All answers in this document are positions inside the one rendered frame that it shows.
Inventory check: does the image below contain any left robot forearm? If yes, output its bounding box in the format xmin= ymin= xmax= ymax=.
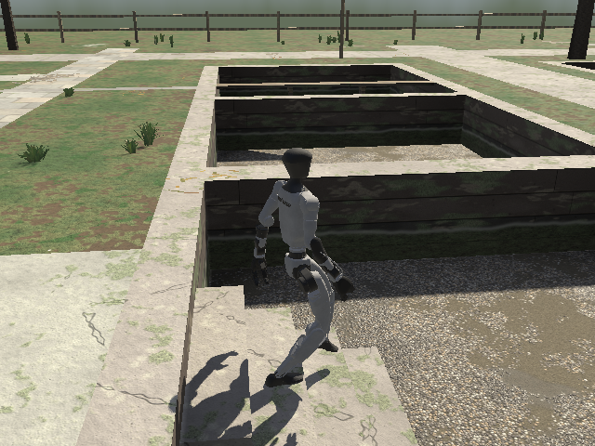
xmin=254 ymin=220 xmax=269 ymax=258

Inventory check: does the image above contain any right robot hand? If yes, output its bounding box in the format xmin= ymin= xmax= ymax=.
xmin=333 ymin=276 xmax=355 ymax=302

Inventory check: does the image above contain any humanoid robot head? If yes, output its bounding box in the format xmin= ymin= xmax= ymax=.
xmin=282 ymin=148 xmax=312 ymax=193

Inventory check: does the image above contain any left robot hand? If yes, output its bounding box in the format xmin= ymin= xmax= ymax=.
xmin=250 ymin=257 xmax=269 ymax=286

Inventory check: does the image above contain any robot right upper arm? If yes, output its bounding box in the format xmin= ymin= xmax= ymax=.
xmin=299 ymin=193 xmax=321 ymax=250

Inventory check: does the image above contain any right robot forearm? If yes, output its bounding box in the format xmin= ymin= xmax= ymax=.
xmin=310 ymin=238 xmax=342 ymax=282

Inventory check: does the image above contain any robot left upper arm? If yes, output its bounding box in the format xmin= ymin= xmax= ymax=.
xmin=258 ymin=180 xmax=287 ymax=227

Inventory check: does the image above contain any humanoid robot torso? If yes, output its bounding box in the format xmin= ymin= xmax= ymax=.
xmin=278 ymin=180 xmax=312 ymax=280

